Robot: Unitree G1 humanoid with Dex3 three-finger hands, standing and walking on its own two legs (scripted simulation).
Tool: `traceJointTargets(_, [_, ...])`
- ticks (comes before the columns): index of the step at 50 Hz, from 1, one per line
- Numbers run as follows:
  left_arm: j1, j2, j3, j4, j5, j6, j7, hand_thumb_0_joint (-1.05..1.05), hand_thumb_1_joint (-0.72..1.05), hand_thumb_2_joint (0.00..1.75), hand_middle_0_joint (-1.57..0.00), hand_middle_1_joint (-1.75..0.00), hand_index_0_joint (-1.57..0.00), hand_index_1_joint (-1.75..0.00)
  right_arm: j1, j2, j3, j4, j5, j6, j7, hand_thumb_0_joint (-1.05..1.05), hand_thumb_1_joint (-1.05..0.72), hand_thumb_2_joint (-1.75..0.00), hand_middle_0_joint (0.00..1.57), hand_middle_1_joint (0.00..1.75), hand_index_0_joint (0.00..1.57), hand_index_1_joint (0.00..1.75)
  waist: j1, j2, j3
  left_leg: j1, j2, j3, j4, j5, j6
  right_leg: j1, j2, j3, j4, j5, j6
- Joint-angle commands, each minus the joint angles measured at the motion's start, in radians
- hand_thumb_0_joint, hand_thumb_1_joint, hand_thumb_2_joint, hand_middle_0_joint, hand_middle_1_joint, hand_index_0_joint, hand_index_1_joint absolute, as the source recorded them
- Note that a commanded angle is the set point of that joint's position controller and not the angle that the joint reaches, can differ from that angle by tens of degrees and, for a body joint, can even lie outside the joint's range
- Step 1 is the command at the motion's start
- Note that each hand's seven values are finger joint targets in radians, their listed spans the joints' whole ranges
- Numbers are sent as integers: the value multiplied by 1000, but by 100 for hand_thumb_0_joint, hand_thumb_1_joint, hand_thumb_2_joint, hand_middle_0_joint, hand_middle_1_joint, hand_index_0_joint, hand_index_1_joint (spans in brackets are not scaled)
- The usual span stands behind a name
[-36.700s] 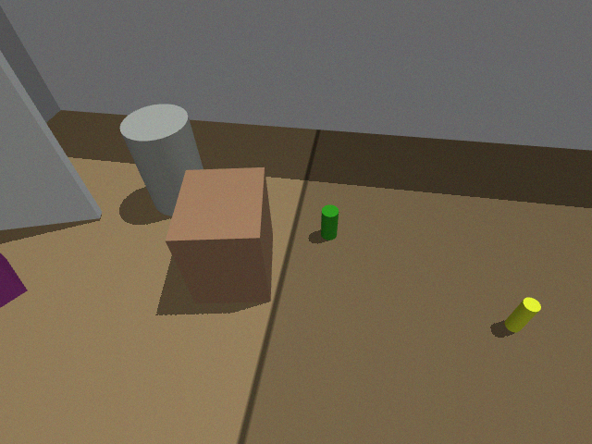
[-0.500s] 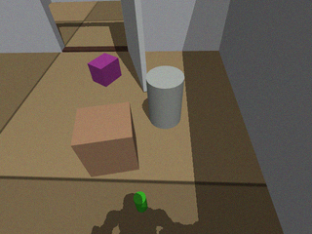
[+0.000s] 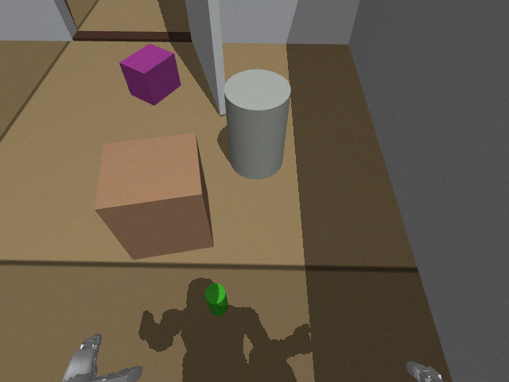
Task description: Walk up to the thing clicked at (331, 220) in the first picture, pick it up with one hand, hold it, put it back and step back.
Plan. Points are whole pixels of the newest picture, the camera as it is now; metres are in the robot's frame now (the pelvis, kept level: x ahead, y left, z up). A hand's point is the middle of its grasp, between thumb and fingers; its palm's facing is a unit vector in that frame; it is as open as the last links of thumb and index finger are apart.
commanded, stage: go down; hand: left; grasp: from the side
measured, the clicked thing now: (217, 300) +0.46 +0.14 -0.69
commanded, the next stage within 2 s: none
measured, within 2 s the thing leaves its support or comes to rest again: neither
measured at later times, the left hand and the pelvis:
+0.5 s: hand out of the picture +0.16 +0.27 -0.17, palm faces +0.05 -0.94 -0.32, open 17.2 cm; pelvis +0.01 +0.01 -0.05, yaw +1 degrees
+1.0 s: hand out of the picture +0.15 +0.27 -0.18, palm faces +0.06 -0.95 -0.31, open 17.3 cm; pelvis +0.00 +0.01 -0.08, yaw +0 degrees
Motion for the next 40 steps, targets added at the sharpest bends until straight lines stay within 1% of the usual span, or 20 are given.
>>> traceJointTargets(1, [73, 188, 50, -154, 9, 72, 2, 0, -9, 12, -5, -5, -5, -5, 3, -176, -62, -172, 6, -34, -16, 0, -89, -89, 20, 30, 20, 30, 44, 104, -236, 72, -44, 4, -39, 151, 3, 66, 33, -19, -39, 130, -42])
traceJointTargets(2, [64, 203, 61, -165, 8, 93, 3, 0, -13, 12, -5, -5, -4, -5, -19, -178, -61, -197, 8, -38, -15, 0, -88, -89, 20, 30, 20, 30, 40, 84, -201, 39, -44, 2, -32, 113, 6, 43, 32, -22, -39, 90, -41])
traceJointTargets(5, [81, 165, 41, -220, 2, 132, -4, 0, -32, 10, -6, -6, -5, -7, -16, -170, -59, -230, 9, -53, -12, 0, -87, -89, 20, 30, 20, 30, 22, 57, -178, -14, -33, 0, 14, 49, 10, -28, 40, -28, 6, 24, -39])
traceJointTargets(6, [72, 155, 40, -248, -2, 137, -7, 0, -37, 9, -6, -6, -5, -7, -6, -170, -61, -235, 9, -61, -13, 0, -86, -89, 20, 30, 20, 30, 9, 46, -186, -27, -26, -5, 32, 42, 12, -56, 43, -30, 31, 18, -39])
traceJointTargets(9, [101, 175, 75, -299, -4, 137, -7, 0, -48, 9, -6, -8, -5, -9, 21, -175, -68, -254, 4, -82, -15, 0, -83, -88, 20, 30, 20, 30, 10, 54, -225, -64, -19, -15, 93, 52, 10, -101, 46, -34, 101, 27, -37])
traceJointTargets(10, [54, 167, 61, -400, -8, 123, -11, 0, -49, 7, -7, -7, -5, -8, 29, -165, -69, -259, 1, -92, -16, 0, -84, -88, 20, 30, 20, 30, 4, 75, -262, -63, -17, -15, 118, 70, 9, -114, 44, -32, 129, 44, -38])
traceJointTargets(11, [86, 170, 76, -413, -10, 122, -12, 0, -52, 6, -7, -7, -6, -8, 34, -168, -72, -263, -1, -100, -18, 0, -84, -88, 20, 30, 20, 30, 2, 86, -295, -56, -14, -19, 141, 89, 7, -127, 45, -31, 157, 58, -37])
traceJointTargets(12, [88, 171, 74, -438, -8, 119, -15, 0, -53, 5, -8, -7, -6, -8, 39, -166, -73, -269, -2, -108, -21, 0, -85, -88, 20, 30, 20, 30, -6, 88, -303, -67, -11, -23, 160, 99, 6, -148, 44, -31, 179, 64, -37])
traceJointTargets(15, [157, 195, 101, -519, -8, 127, -15, 0, -54, 5, -8, -6, -6, -8, 28, -159, -71, -292, -3, -125, -33, 0, -85, -88, 20, 30, 20, 30, 8, 105, -329, -99, -15, -23, 205, 77, 9, -180, 36, -21, 215, 45, -35])
traceJointTargets(16, [183, 183, 98, -528, -9, 138, -17, 0, -55, 5, -8, -6, -6, -8, 28, -159, -71, -297, -4, -127, -36, 0, -85, -89, 20, 30, 20, 30, -3, 99, -329, -108, -14, -25, 211, 70, 10, -186, 38, -22, 221, 40, -34])
traceJointTargets(18, [233, 199, 110, -594, -12, 162, -18, 0, -55, 6, -8, -7, -6, -9, 21, -160, -68, -308, -4, -130, -47, 0, -85, -89, 20, 30, 20, 30, 10, 134, -340, -109, -16, -24, 222, 68, 7, -195, 36, -19, 233, 38, -34])
traceJointTargets(20, [260, 189, 100, -621, -15, 192, -25, 0, -57, 5, -8, -7, -6, -9, 25, -162, -66, -313, -5, -132, -55, 0, -85, -88, 20, 30, 20, 30, -3, 112, -343, -123, -15, -29, 246, 95, 9, -191, 37, -25, 248, 61, -31])
traceJointTargets(21, [270, 202, 114, -646, -17, 206, -24, 0, -57, 6, -8, -7, -6, -8, 20, -159, -64, -317, -6, -133, -60, 0, -84, -88, 20, 30, 20, 30, -1, 113, -339, -140, -18, -27, 261, 102, 10, -197, 36, -24, 253, 75, -28])
traceJointTargets(27, [311, 176, 105, -720, -31, 271, -41, 0, -54, 9, -7, -7, -6, -9, 19, -144, -54, -351, -8, -146, -82, 0, -87, -89, 20, 30, 20, 30, -15, 105, -319, -200, -12, -36, 310, 75, 14, -272, 36, -30, 295, 40, -29])
traceJointTargets(32, [362, 198, 138, -796, -38, 282, -51, 0, -54, 9, -7, -7, -5, -8, 28, -140, -56, -372, -10, -159, -91, 0, -86, -89, 20, 30, 20, 30, -8, 116, -352, -223, -12, -39, 347, 96, 16, -285, 36, -29, 332, 61, -29])
traceJointTargets(33, [378, 170, 116, -793, -40, 285, -56, 0, -53, 9, -7, -7, -5, -9, 24, -136, -54, -378, -11, -160, -92, 0, -86, -89, 20, 30, 20, 30, -12, 116, -353, -228, -12, -41, 354, 92, 15, -293, 36, -29, 339, 53, -30])
traceJointTargets(35, [373, 202, 147, -816, -41, 286, -53, 0, -54, 8, -7, -6, -6, -7, 27, -139, -57, -383, -13, -165, -95, 0, -87, -89, 20, 30, 20, 30, -15, 109, -368, -241, -9, -45, 371, 108, 16, -302, 38, -32, 355, 69, -28])
traceJointTargets(37, [389, 185, 142, -825, -45, 283, -57, 0, -53, 9, -7, -6, -5, -8, 25, -131, -53, -392, -14, -167, -94, 0, -88, -89, 20, 30, 20, 30, -9, 130, -356, -262, -11, -45, 378, 75, 15, -324, 36, -31, 366, 37, -31])
traceJointTargets(38, [408, 199, 159, -834, -45, 281, -53, 0, -55, 8, -7, -6, -6, -7, 29, -135, -57, -394, -15, -169, -97, 0, -88, -89, 20, 30, 20, 30, -5, 126, -389, -259, -11, -47, 387, 108, 17, -311, 35, -32, 373, 67, -32])
traceJointTargets(40, [420, 178, 145, -844, -51, 277, -58, 0, -52, 8, -7, -6, -6, -7, 29, -132, -58, -399, -15, -170, -94, 0, -89, -90, 20, 30, 20, 30, -11, 122, -379, -276, -10, -47, 400, 95, 16, -328, 38, -32, 385, 55, -31])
